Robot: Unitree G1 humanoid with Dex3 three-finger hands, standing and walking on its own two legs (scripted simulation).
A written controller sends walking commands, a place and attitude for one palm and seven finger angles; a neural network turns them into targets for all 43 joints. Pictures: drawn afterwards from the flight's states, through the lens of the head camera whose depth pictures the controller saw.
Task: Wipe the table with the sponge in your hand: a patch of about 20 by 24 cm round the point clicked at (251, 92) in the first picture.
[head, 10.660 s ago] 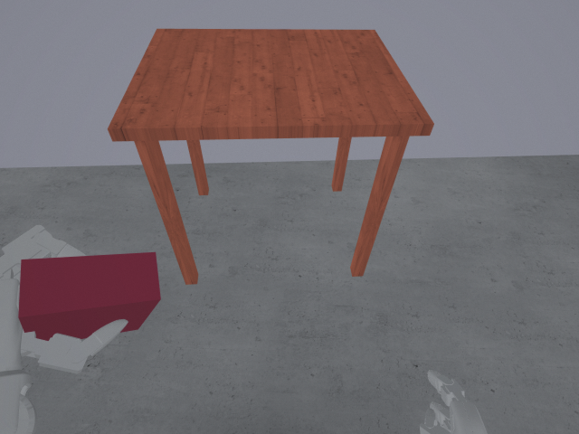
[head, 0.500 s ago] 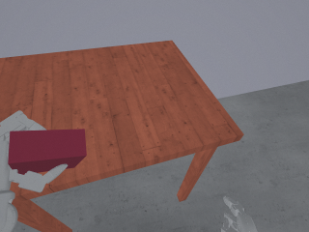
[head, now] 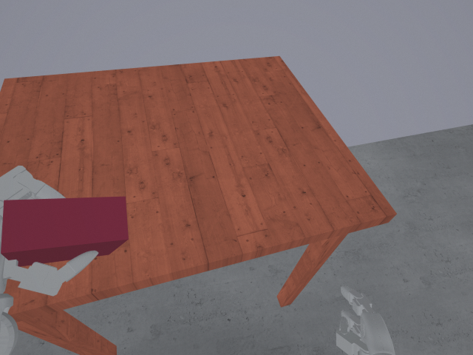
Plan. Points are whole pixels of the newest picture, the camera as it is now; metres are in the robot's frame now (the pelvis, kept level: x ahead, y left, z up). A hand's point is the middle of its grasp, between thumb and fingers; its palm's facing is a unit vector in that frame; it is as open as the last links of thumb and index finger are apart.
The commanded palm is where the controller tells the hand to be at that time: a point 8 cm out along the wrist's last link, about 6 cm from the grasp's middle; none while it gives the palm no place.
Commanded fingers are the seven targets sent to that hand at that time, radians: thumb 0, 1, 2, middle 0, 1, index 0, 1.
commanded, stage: come to a stop and stand still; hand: left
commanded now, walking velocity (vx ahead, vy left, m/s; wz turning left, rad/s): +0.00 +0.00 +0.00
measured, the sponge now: (83, 232) +0.22 +0.22 +0.15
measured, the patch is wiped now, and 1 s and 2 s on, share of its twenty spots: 0.00 0.00 0.00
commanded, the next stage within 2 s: look again from close up in 0.04 s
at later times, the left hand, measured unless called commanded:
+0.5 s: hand (76, 255) +0.19 +0.22 +0.15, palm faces +0.28 -0.81 -0.52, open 9.4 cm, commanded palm +0.13 +0.25 +0.18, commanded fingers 0.00 0.10 1.30 -1.20 -1.60 -1.20 -1.60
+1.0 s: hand (37, 263) +0.17 +0.24 +0.16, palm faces +0.44 -0.82 -0.37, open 9.4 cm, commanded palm +0.11 +0.27 +0.18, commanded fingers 0.00 0.10 1.30 -1.20 -1.60 -1.20 -1.60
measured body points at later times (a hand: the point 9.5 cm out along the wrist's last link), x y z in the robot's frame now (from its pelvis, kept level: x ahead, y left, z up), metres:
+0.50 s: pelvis -0.03 -0.04 +0.00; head +0.02 -0.02 +0.44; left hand +0.17 +0.26 +0.18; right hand +0.12 -0.28 -0.09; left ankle -0.06 +0.07 -0.74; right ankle +0.04 -0.12 -0.74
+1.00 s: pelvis -0.03 -0.02 -0.01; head -0.01 +0.00 +0.44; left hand +0.14 +0.29 +0.18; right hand +0.15 -0.23 -0.08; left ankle -0.06 +0.07 -0.74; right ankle +0.04 -0.12 -0.74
